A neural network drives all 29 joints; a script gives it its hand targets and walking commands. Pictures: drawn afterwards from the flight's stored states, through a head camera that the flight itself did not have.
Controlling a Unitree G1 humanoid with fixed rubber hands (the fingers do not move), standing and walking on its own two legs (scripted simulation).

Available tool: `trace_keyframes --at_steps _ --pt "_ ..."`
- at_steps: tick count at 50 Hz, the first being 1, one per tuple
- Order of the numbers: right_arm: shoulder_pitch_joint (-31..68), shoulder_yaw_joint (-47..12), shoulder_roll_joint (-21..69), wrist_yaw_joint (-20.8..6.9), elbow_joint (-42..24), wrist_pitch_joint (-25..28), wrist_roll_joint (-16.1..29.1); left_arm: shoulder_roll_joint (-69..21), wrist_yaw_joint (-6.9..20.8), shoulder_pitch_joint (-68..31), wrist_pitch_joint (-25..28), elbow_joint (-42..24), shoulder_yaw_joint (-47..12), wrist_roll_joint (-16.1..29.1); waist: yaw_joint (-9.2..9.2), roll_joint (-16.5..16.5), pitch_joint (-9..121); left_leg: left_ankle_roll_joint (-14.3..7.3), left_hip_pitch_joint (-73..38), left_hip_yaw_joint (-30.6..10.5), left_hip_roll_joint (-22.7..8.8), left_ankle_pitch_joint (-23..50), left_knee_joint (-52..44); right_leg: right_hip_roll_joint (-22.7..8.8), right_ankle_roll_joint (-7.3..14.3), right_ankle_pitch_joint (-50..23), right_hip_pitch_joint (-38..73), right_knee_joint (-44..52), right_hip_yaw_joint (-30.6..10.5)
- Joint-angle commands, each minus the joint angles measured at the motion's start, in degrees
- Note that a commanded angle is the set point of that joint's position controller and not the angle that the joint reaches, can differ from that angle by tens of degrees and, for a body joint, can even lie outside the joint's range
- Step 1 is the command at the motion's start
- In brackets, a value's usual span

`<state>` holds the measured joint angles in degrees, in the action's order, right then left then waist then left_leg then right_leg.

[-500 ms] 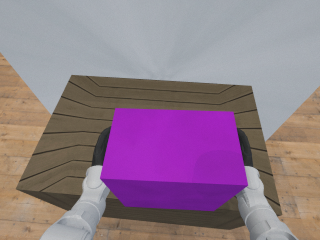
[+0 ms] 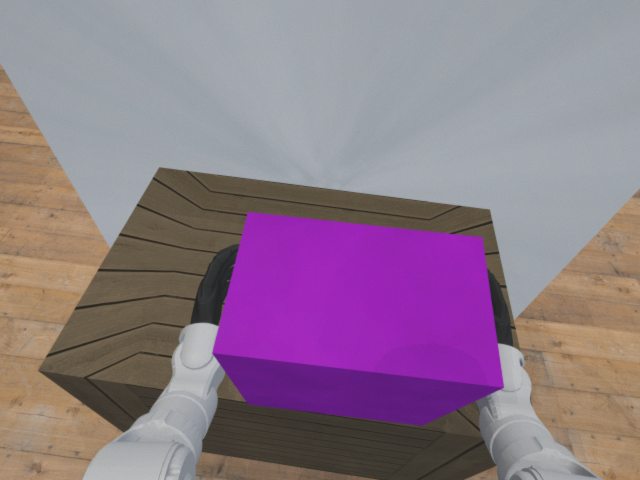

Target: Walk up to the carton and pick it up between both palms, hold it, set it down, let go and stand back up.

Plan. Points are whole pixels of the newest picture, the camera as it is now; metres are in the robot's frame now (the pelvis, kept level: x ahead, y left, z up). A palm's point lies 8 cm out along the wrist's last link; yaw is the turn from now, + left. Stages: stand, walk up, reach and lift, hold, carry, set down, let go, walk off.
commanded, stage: reach and lift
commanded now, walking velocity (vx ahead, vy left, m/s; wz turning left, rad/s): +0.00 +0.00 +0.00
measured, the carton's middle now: (347, 333) +0.34 -0.02 -0.03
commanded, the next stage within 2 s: none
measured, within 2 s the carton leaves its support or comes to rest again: neither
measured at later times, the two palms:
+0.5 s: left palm (208, 267) +0.39 +0.17 +0.04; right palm (490, 289) +0.37 -0.20 +0.05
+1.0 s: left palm (175, 249) +0.35 +0.18 +0.12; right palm (508, 268) +0.35 -0.19 +0.12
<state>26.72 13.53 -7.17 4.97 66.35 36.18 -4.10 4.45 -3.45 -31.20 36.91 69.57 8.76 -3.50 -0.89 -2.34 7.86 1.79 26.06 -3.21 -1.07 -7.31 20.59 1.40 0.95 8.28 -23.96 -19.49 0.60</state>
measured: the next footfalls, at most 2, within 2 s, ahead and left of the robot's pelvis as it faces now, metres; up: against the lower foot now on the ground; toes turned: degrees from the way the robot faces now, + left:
none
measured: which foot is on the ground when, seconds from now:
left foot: down 0.00-1.00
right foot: down 0.00-1.00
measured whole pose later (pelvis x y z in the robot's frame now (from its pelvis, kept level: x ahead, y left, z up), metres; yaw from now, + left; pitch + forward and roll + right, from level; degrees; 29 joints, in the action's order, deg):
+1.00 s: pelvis +0.02 +0.00 +0.01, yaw +0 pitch +1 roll -1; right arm 19.3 2.4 -9.5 8.1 19.8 -13.3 10.6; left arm 4.6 -1.4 -18.6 -18.6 11.5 7.2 -2.7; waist -1.4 -2.3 5.1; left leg 1.5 9.7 -4.8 -0.6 -9.2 17.7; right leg 1.3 0.5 9.2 -6.7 -14.7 -0.6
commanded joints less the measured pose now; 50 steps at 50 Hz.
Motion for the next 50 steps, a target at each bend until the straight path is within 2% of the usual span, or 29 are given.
trace_keyframes --at_steps 1,4,6,11,14,17,20,23,27,31,37,42,44,46,50 --pt "32.2 -16.6 32.3 -9.2 -12.0 0.8 -9.8 -34.3 6.0 -32.3 0.6 -10.8 -14.4 -5.7 0.71 1.3 22.3 0.7 -13.1 6.8 1.9 2.2 -2.6 -0.7 -0.8 3.3 6.2 4.8 2.4" --pt "33.6 -18.1 34.2 -9.6 -15.5 -2.8 -8.4 -35.0 4.8 -35.0 -0.8 -14.3 -16.4 -3.0 1.31 2.5 26.7 0.5 -13.1 7.1 2.2 1.1 -2.3 -0.8 -0.9 4.4 6.7 4.2 1.6" --pt "33.0 -20.2 35.0 -9.8 -17.2 -4.7 -7.0 -36.0 4.0 -35.8 -1.4 -17.2 -18.7 -1.3 0.79 3.0 28.6 0.9 -13.9 6.6 2.2 2.2 -1.5 -0.4 -0.9 2.9 7.0 3.4 1.6" --pt "30.9 -28.7 37.0 -9.9 -22.4 -9.4 -1.1 -38.1 3.5 -35.0 -3.7 -24.0 -24.9 2.9 0.56 3.5 29.7 1.2 -15.6 4.8 2.2 7.2 0.6 0.1 -0.9 -1.1 7.1 2.2 0.7" --pt "29.9 -33.7 36.5 -9.1 -27.7 -13.0 3.0 -38.3 3.6 -32.4 -6.5 -27.9 -28.2 4.8 0.19 3.0 29.0 0.9 -15.8 3.5 2.5 9.7 1.6 0.3 -1.1 -3.5 7.4 1.8 0.0" --pt "29.5 -39.1 37.3 -8.2 -37.3 -17.0 7.1 -39.8 3.4 -32.1 -9.5 -36.8 -33.1 8.4 -0.87 1.4 30.6 1.0 -17.1 1.7 2.6 14.9 3.5 0.9 -1.4 -9.6 8.7 0.3 -0.5" --pt "26.3 -43.0 35.8 -7.3 -43.0 -21.8 11.1 -39.6 3.4 -27.7 -14.4 -42.7 -35.3 8.6 -1.56 2.0 29.0 1.4 -18.7 -0.3 2.7 20.6 5.0 1.3 -1.4 -15.6 9.8 -0.7 -0.9" --pt "23.3 -46.5 34.6 -6.5 -51.0 -26.4 14.8 -38.9 3.5 -23.1 -20.1 -51.0 -37.4 9.6 -1.63 0.8 29.1 1.1 -20.8 -1.7 2.7 25.2 5.8 1.7 -1.5 -21.5 12.4 -1.3 -1.3" --pt "19.9 -47.8 33.5 -5.2 -59.2 -31.1 16.7 -37.6 3.9 -17.7 -27.4 -59.5 -39.6 9.2 -2.52 1.4 29.1 1.5 -22.1 -3.0 3.1 30.5 6.6 1.7 -1.9 -32.3 15.9 -2.5 -1.7" --pt "18.7 -48.8 33.0 -4.2 -68.1 -35.0 18.0 -36.3 4.9 -13.7 -34.4 -67.6 -40.7 8.7 -2.49 2.3 28.8 1.8 -22.6 -3.3 3.5 32.9 5.9 1.4 -2.4 -39.9 20.3 -2.7 -1.9" --pt "16.6 -48.0 32.0 -2.9 -73.3 -40.8 18.4 -33.6 7.2 -9.6 -44.2 -75.0 -38.3 6.7 -2.18 2.7 23.3 1.8 -22.5 -2.2 4.4 30.3 2.9 0.5 -3.2 -43.9 25.8 -1.3 -2.2" --pt "21.0 -45.6 30.5 -2.9 -73.7 -43.7 18.3 -32.4 9.2 -10.4 -49.6 -74.8 -35.1 5.6 -1.24 1.8 19.8 1.2 -22.7 -0.9 4.3 24.0 0.0 0.7 -3.2 -37.9 27.2 0.4 -1.6" --pt "22.8 -43.7 29.6 -3.2 -70.6 -44.7 18.1 -32.4 9.9 -12.2 -51.3 -72.9 -33.4 4.8 -1.10 1.9 17.3 1.1 -23.1 -0.3 4.2 20.4 -1.4 0.8 -2.7 -31.7 26.5 1.8 -1.3" --pt "27.5 -42.6 29.7 -3.8 -70.8 -44.7 18.4 -33.5 10.2 -15.3 -52.5 -72.7 -33.4 5.4 -0.83 2.2 17.9 1.2 -24.3 0.4 3.9 19.0 -1.8 1.2 -2.3 -27.0 25.2 2.7 -0.8" --pt "32.1 -38.2 29.8 -5.1 -62.4 -45.8 17.3 -34.2 10.9 -20.9 -54.4 -67.2 -29.6 4.2 -0.64 1.4 13.2 0.4 -23.8 1.4 3.6 10.8 -4.5 1.0 -2.0 -14.9 22.0 5.1 -0.3"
